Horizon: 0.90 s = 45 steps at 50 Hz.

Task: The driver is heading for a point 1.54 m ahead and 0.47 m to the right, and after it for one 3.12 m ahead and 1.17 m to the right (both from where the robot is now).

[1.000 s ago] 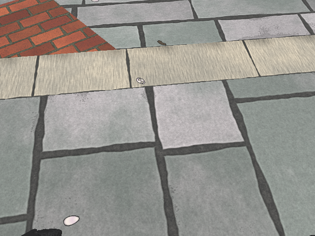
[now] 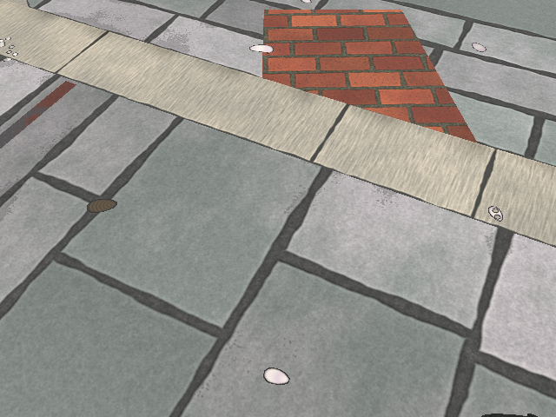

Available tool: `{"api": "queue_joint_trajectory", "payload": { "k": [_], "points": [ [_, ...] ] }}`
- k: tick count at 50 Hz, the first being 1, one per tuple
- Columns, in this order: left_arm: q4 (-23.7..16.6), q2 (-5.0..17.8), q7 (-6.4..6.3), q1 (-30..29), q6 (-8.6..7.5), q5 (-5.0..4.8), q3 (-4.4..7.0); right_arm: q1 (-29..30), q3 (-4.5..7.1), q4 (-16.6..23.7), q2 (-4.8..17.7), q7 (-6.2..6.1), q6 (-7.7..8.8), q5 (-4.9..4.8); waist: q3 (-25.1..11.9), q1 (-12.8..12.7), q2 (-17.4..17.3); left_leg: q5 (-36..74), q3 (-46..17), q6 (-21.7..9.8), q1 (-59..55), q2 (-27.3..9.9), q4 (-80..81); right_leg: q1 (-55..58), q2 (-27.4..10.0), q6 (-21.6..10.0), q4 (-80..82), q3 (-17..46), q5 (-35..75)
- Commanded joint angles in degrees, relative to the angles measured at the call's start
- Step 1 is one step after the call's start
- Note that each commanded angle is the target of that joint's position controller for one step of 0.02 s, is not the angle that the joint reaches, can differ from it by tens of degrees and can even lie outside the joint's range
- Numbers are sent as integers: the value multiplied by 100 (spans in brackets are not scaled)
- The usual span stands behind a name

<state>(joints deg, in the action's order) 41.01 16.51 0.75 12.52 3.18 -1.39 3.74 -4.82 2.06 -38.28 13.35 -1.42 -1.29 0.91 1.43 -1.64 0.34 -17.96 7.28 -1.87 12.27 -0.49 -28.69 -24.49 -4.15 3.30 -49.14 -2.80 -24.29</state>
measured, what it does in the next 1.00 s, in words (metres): walks ahead, turning right: right foot, then left foot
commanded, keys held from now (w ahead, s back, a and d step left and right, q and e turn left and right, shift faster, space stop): e+shift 0.44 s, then w+e+shift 0.18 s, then w+shift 0.08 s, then w+q+shift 0.30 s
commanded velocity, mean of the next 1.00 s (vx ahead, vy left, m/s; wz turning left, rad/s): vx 0.35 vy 0.00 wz -0.58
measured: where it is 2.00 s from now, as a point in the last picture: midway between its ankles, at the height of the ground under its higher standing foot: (455, 245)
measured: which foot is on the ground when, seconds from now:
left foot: down 0.00-0.10, up 0.12-0.58, down 0.60-1.00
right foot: up 0.00-0.08, down 0.10-0.60, up 0.62-1.00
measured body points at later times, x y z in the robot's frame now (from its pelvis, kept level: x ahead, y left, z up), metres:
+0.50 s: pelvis +0.04 -0.04 +0.01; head +0.07 -0.09 +0.45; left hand +0.32 +0.16 -0.05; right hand +0.10 -0.38 -0.09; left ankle +0.16 +0.08 -0.70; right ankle -0.01 -0.12 -0.73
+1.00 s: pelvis +0.22 -0.19 -0.01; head +0.27 -0.19 +0.44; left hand +0.56 -0.21 -0.05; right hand -0.02 -0.32 -0.12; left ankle +0.16 +0.06 -0.73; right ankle +0.23 -0.40 -0.72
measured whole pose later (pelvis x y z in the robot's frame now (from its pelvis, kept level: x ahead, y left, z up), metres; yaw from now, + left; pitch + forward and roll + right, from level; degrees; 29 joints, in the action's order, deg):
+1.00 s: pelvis +0.22 -0.19 -0.01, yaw -34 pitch +5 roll -2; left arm 29.3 14.4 2.4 0.7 -6.7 -2.1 0.3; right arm -34.8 1.0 -49.6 12.7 -0.1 4.1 -2.0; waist -0.2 10.0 0.7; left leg -25.5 -9.4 0.7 -4.0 -3.9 -16.5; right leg -33.2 -1.5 1.6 -33.1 2.9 -6.4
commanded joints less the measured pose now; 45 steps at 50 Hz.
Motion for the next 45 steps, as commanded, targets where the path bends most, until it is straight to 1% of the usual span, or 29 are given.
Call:
{"api": "queue_joint_trajectory", "payload": {
  "k": [1, 3, 4, 5, 6, 7, 8, 9, 10, 11, 12, 14, 18, 22, 23, 25, 27, 28, 29, 30, 31, 32, 33, 34, 35, 38, 41, 43, 45],
  "points": [
    [-631, 496, 65, -330, -82, -33, 142, -34, 434, 269, 1177, -56, 18, -65, -398, 294, -701, 3410, -1044, -1067, -916, -1946, 499, -403, -34, -131, 350, -133, -54],
    [-653, 467, 123, -115, -71, -50, 170, 70, 473, 253, 1200, -59, -3, -165, -538, 129, -711, 3502, -717, -794, -913, -1862, 77, 84, 140, -309, 1154, -339, 454],
    [-603, 502, 109, 142, -72, -41, 218, 66, 480, 208, 1145, -56, -3, -227, -631, -24, -620, 3308, -397, -517, -686, -1687, -407, 639, 316, -469, 1823, -400, 1103],
    [-555, 889, 15, 498, -86, 1, 378, -175, 473, 134, 1003, -29, 43, -189, -795, -115, 64, 2536, 53, -38, 31, -1218, -1531, 1601, 185, -797, 2375, 284, 2610],
    [-677, 1853, -101, 735, -136, 60, 607, 102, 351, 491, 606, -4, 108, 118, -862, -21, 1914, -1049, 255, 599, 2219, -205, -3413, 2914, -1326, -1738, 2384, 2771, 5687],
    [-799, 1707, -22, 891, -264, 252, 522, 626, 328, 642, 685, 11, 187, 124, -1491, -392, 1600, -2380, -950, 670, 2923, 335, -4418, 3131, -1878, -2684, 2626, 3686, 5914],
    [-816, 1508, 6, 690, -367, 239, 468, 697, 374, 622, 862, 37, 219, -21, -1325, -329, 883, -2095, -1284, 592, 3114, 156, -4698, 3131, -1659, -2544, 2666, 3208, 5456],
    [-807, 1356, -47, 408, -407, 106, 446, 644, 382, 565, 893, 24, 242, -72, -1013, -124, 485, -1551, -1329, 521, 3220, 57, -4489, 2962, -1280, -2193, 2623, 2761, 4965],
    [-859, 1227, -106, 133, -370, -16, 408, 590, 396, 493, 922, -19, 244, -31, -838, 8, 220, -1106, -1340, 520, 3261, -23, -4141, 2797, -1056, -1928, 2621, 2520, 4681],
    [-925, 1150, -177, -87, -314, -79, 364, 526, 424, 467, 987, -47, 229, -8, -791, 134, 286, -790, -1370, 546, 3007, -49, -3865, 2553, -884, -1789, 2668, 2350, 4578],
    [-980, 1157, -226, -146, -261, -59, 355, 458, 409, 428, 932, -28, 222, -18, -807, 190, 387, -559, -1332, 601, 2767, 66, -3764, 2384, -747, -1738, 2688, 2299, 4654],
    [-1024, 1206, -285, -111, -205, -17, 374, 305, 373, 327, 830, 1, 223, -54, -884, 207, 375, -259, -1320, 698, 2597, 227, -3289, 2367, -599, -1694, 2689, 2258, 4594],
    [-1078, 1311, -354, -97, -131, -32, 412, 420, 352, 283, 799, -10, 231, -84, -797, 151, 573, 31, -1440, 812, 2358, 440, -2278, 2121, -423, -1568, 2619, 2577, 3894],
    [-1195, 1321, -355, -238, -68, -6, 422, 554, 381, 277, 867, 23, 279, -100, -673, 93, 821, 158, -1553, 778, 1969, 576, -1605, 1727, -270, -1435, 2507, 3050, 3295],
    [-1194, 1287, -353, -183, -64, -30, 410, 507, 386, 266, 891, 58, 317, -124, -809, 63, 818, 202, -1561, 735, 1832, 569, -1396, 1686, -231, -1439, 2623, 3199, 2265],
    [-1200, 1245, -296, -92, -107, -55, 368, 594, 415, 296, 948, 158, 442, -229, -634, -44, 967, 115, -1570, 600, 1497, 524, -894, 1353, -157, -1479, 2975, 3610, -303],
    [-1234, 1204, -237, -200, -178, -24, 314, 442, 487, 277, 1045, 202, 596, -322, -363, 84, 1212, -119, -1510, 497, 778, 490, -362, 829, -64, -1480, 3068, 3873, -1106],
    [-1273, 1107, -224, -330, -205, -20, 266, 175, 533, 195, 1074, 206, 673, -362, -295, 270, 1197, 76, -1459, 438, 167, 427, 67, 466, 33, -1408, 2917, 3857, -1249],
    [-1311, 945, -217, -442, -231, -19, 200, -273, 598, 54, 1126, 194, 732, -388, -305, 529, 1022, 384, -1460, 332, -725, 248, 584, -97, 213, -1230, 2509, 3680, -1440],
    [-1296, 585, -197, -301, -267, 12, 89, -961, 687, -67, 1373, 158, 764, -321, -716, 740, 409, -175, -2203, 59, -1946, -583, 759, -844, 603, -918, 1190, 3012, -1811],
    [-1494, 209, -186, -278, -322, -17, -34, -1474, 685, -58, 1682, 161, 771, -88, -891, 720, -739, -2198, -4218, -507, -2598, -1706, 1433, -1950, 1255, -703, -489, 1930, -1437],
    [-1715, 544, -195, -390, -409, -124, 8, -1201, 706, -75, 1777, 241, 840, 45, -255, 488, -1267, -3313, -5499, -918, -1917, -2244, 1862, -2773, 665, -611, -1303, 1727, -715],
    [-1579, 869, -196, -459, -434, -85, 74, -957, 603, 13, 1388, 226, 848, -54, 191, 513, -978, -3136, -4981, -912, -1529, -2100, 1855, -2911, 370, -532, -1658, 1496, -223],
    [-1408, 906, -186, -315, -457, 5, 103, -1008, 515, -4, 1151, 196, 822, -123, 256, 507, -699, -2607, -4269, -746, -1394, -1777, 1780, -2804, 273, -476, -1897, 1318, 195],
    [-1324, 778, -167, -223, -507, 56, 78, -1150, 462, -45, 1079, 180, 799, -130, 189, 493, -563, -2230, -3774, -607, -1288, -1520, 1780, -2694, 227, -498, -2021, 1226, 483],
    [-1434, 367, -103, -580, -706, 0, -73, -1825, 327, -348, 954, 195, 824, -99, 478, 591, -585, -1636, -3182, -798, -958, -1205, 1997, -2823, 125, -558, -1850, 1080, 1090],
    [-1587, 289, -70, -1029, -863, 55, -139, -1930, 222, -409, 906, 177, 771, -156, 605, 591, -695, -866, -3071, -1084, -705, -1133, 2212, -2839, -91, -326, -1071, 646, 1675],
    [-1671, 164, 4, -1424, -964, 67, -202, -2026, 204, -441, 983, 143, 732, -204, 600, 717, -720, -77, -2675, -1032, -387, -1015, 2205, -2172, 23, -160, -52, 484, 2011],
    [-1690, 94, 114, -1707, -1052, 12, -226, -2168, 195, -504, 1103, 109, 695, -252, 549, 806, -780, 370, -2377, -980, -50, -938, 2184, -1245, 263, -27, 774, 274, 2181]
  ]
}}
